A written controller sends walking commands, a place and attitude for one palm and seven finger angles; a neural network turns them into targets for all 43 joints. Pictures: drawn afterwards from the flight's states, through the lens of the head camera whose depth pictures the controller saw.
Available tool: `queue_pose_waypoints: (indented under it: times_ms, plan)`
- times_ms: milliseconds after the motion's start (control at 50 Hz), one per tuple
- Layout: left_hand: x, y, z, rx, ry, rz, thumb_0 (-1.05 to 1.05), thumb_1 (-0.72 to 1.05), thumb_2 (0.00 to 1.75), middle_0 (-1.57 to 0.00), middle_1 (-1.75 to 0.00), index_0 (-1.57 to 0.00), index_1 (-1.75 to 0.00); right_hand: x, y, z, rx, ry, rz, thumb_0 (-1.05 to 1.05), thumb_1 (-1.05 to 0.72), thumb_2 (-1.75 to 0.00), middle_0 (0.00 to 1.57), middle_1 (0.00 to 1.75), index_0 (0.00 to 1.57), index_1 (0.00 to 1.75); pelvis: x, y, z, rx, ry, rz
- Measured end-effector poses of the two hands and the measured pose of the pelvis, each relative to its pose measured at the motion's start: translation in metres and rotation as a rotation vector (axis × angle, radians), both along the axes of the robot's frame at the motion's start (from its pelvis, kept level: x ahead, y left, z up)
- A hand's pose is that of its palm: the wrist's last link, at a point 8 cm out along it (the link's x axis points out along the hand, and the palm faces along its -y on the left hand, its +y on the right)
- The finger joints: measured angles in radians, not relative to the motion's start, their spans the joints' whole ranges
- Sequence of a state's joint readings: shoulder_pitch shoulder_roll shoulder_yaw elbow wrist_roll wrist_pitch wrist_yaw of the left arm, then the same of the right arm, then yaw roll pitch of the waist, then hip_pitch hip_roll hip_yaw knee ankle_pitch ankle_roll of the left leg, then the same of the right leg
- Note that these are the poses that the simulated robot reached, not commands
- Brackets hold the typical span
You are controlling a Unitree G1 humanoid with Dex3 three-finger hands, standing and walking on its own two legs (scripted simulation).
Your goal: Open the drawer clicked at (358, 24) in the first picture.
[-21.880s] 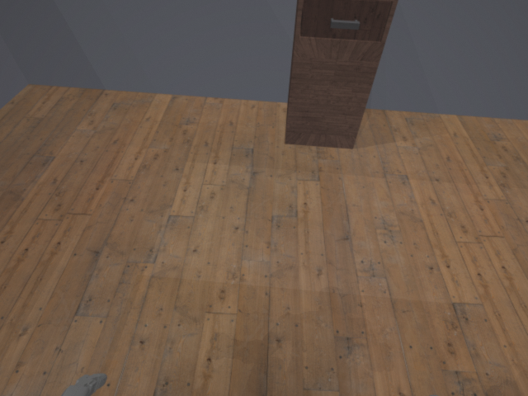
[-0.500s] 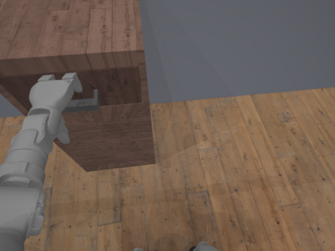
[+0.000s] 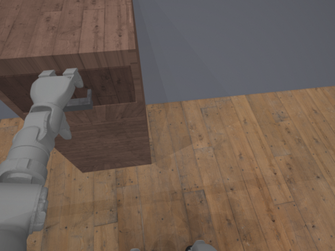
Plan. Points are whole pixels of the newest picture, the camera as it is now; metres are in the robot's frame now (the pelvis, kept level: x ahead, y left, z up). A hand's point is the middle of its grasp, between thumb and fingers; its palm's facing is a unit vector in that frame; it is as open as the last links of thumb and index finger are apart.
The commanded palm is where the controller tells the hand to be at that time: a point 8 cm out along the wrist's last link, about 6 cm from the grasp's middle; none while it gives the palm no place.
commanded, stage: re-aim the fingers above the handle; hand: left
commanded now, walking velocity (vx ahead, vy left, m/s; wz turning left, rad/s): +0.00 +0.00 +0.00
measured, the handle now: (71, 99) +0.53 +0.27 -0.03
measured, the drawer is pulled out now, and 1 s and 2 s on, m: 0.00 0.00 0.00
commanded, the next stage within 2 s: lower the fingers behind the handle in 1.58 s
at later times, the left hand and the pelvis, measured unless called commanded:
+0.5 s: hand (60, 102) +0.47 +0.26 +0.04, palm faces +0.00 +0.00 -1.00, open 13.8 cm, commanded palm +0.44 +0.28 +0.09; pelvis -0.02 +0.00 -0.01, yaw +0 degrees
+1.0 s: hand (44, 109) +0.45 +0.30 +0.04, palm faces -0.04 +0.02 -1.00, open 13.8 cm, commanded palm +0.43 +0.28 +0.09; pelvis -0.01 +0.01 +0.00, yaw +0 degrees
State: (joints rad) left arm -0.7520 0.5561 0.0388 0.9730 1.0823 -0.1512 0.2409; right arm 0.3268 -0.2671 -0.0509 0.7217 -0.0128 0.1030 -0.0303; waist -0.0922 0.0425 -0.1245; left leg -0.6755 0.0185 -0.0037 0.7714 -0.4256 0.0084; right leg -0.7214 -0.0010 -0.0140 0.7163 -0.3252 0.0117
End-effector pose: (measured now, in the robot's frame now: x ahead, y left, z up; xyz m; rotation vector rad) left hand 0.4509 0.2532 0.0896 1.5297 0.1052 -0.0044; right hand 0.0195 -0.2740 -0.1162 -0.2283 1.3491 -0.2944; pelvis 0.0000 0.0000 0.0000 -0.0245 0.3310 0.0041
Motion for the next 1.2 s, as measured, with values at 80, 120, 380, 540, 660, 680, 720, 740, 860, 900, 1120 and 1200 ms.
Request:
queue_pose_waypoints:
  times_ms: [80, 120, 380, 540, 660, 680, 720, 740, 860, 900, 1120, 1200]
  plan:
    - [-0.002, 0.008, 0.002, 0.022, -0.041, 0.036, 0.0, -0.49, 0.31, -0.32, -1.2, -0.32, -1.2, -0.009, -0.004, -0.003, 0.002, 0.004, -0.009, 0.0, -0.9, -0.9, 0.2, 0.3, 0.2, 0.3, -0.004, -0.001, -0.002, 0.006, 0.007, -0.016]
    - [-0.006, 0.016, 0.002, 0.053, -0.041, 0.072, 0.0, -0.49, 0.31, -0.32, -1.2, -0.32, -1.2, -0.012, -0.005, -0.005, 0.011, 0.008, -0.012, 0.0, -0.9, -0.9, 0.2, 0.3, 0.2, 0.3, -0.007, -0.001, -0.003, 0.008, 0.01, -0.02]
    - [-0.022, 0.008, 0.003, 0.037, -0.006, 0.001, 0.0, -0.49, 0.31, -0.32, -1.2, -0.32, -1.2, -0.01, -0.001, -0.002, -0.006, -0.021, 0.012, 0.0, -0.9, -0.9, 0.2, 0.3, 0.2, 0.3, -0.015, -0.002, -0.001, 0.003, -0.017, 0.015]
    - [0.001, 0.011, 0.005, 0.058, -0.054, 0.076, 0.0, -0.49, 0.31, -0.32, -1.2, -0.32, -1.2, -0.015, -0.002, -0.003, -0.009, -0.035, 0.01, 0.0, -0.9, -0.9, 0.2, 0.3, 0.2, 0.3, -0.02, 0.001, -0.006, 0.006, 0.015, -0.007]
    - [-0.006, 0.028, -0.003, 0.078, 0.04, 0.122, 0.0, -0.48, 0.31, -0.32, -1.2, -0.32, -1.2, -0.028, 0.005, -0.007, 0.015, 0.01, -0.02, 0.0, -0.9, -0.9, 0.2, 0.3, 0.2, 0.3, -0.015, 0.005, -0.004, 0.006, 0.02, -0.022]
    - [-0.008, 0.028, -0.004, 0.069, 0.05, 0.11, 0.0, -0.48, 0.31, -0.32, -1.2, -0.32, -1.2, -0.029, 0.006, -0.006, 0.017, 0.017, -0.023, 0.0, -0.9, -0.9, 0.2, 0.3, 0.2, 0.3, -0.013, 0.005, -0.003, 0.005, 0.017, -0.022]
    - [-0.013, 0.026, -0.004, 0.049, 0.056, 0.077, 0.0, -0.48, 0.31, -0.32, -1.2, -0.32, -1.2, -0.031, 0.009, -0.005, 0.017, 0.03, -0.027, 0.0, -0.9, -0.9, 0.2, 0.3, 0.2, 0.3, -0.011, 0.006, -0.002, 0.003, 0.01, -0.019]
    - [-0.014, 0.025, -0.004, 0.04, 0.052, 0.057, 0.0, -0.48, 0.31, -0.32, -1.2, -0.32, -1.2, -0.03, 0.009, -0.005, 0.016, 0.033, -0.027, 0.0, -0.9, -0.9, 0.2, 0.3, 0.2, 0.3, -0.01, 0.006, -0.001, 0.002, 0.007, -0.016]
    - [-0.015, 0.021, 0.003, 0.01, -0.046, 0.004, 0.0, -0.49, 0.31, -0.32, -1.2, -0.32, -1.2, -0.021, 0.01, -0.004, 0.008, 0.025, -0.009, 0.0, -0.9, -0.9, 0.2, 0.3, 0.2, 0.3, -0.008, 0.006, -0.003, -0.002, 0.001, -0.004]
    - [-0.015, 0.026, 0.005, 0.02, -0.073, 0.028, 0.0, -0.49, 0.31, -0.32, -1.2, -0.32, -1.2, -0.016, 0.009, -0.005, 0.01, 0.014, -0.002, 0.0, -0.9, -0.9, 0.2, 0.3, 0.2, 0.3, -0.009, 0.007, -0.004, -0.003, 0.004, -0.004]
    - [-0.022, 0.028, -0.001, 0.039, 0.027, 0.067, 0.0, -0.49, 0.31, -0.32, -1.2, -0.32, -1.2, 0.004, 0.011, -0.002, 0.014, -0.043, 0.016, 0.0, -0.9, -0.9, 0.2, 0.3, 0.2, 0.3, -0.009, 0.008, 0.0, -0.004, -0.009, 0.003]
    - [-0.019, 0.012, 0.002, 0.011, -0.007, -0.003, 0.0, -0.49, 0.31, -0.32, -1.2, -0.32, -1.2, 0.007, 0.01, 0.0, 0.005, -0.054, 0.023, 0.0, -0.9, -0.9, 0.2, 0.3, 0.2, 0.3, -0.009, 0.007, 0.0, -0.004, -0.017, 0.007]
